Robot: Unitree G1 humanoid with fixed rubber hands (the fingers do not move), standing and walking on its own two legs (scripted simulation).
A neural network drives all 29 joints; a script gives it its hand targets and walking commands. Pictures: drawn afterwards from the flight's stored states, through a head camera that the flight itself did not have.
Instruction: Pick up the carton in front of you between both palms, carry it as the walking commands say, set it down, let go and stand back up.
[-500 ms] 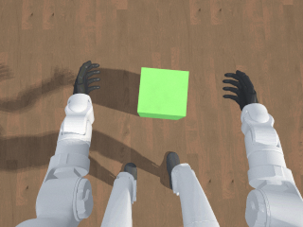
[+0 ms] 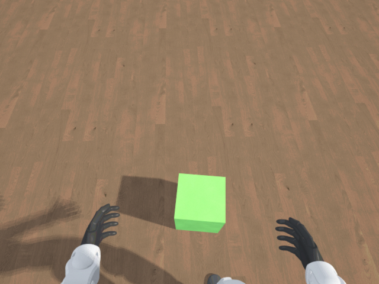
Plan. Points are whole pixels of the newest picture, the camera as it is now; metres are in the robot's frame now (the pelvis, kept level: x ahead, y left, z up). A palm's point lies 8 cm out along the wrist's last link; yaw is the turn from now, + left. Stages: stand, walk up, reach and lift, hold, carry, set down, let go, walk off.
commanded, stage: let go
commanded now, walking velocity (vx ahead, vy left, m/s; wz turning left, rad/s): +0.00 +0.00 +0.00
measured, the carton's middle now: (199, 204) +0.45 -0.06 -0.64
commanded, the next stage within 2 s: stand in 0.60 s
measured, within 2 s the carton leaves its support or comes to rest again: neither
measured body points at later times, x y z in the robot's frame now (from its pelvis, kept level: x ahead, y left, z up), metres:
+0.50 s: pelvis +0.01 +0.01 +0.01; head +0.02 +0.01 +0.45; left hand +0.18 +0.25 -0.07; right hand +0.19 -0.23 -0.07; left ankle -0.03 +0.13 -0.73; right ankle +0.01 -0.12 -0.73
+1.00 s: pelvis +0.02 +0.00 +0.00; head +0.03 -0.02 +0.45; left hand +0.15 +0.30 -0.08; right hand +0.17 -0.29 -0.10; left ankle -0.03 +0.13 -0.73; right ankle +0.01 -0.12 -0.73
